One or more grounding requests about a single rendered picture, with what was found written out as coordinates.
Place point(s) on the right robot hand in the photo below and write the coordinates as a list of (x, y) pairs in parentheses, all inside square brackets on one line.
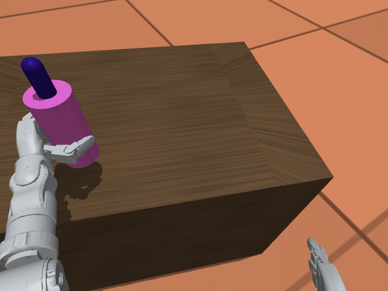
[(324, 274)]

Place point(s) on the bottle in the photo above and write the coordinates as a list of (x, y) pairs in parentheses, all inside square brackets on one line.
[(54, 106)]

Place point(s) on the left robot arm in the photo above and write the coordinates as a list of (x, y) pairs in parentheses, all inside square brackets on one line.
[(29, 253)]

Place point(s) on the left robot hand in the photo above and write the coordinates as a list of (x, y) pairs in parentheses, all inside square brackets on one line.
[(31, 140)]

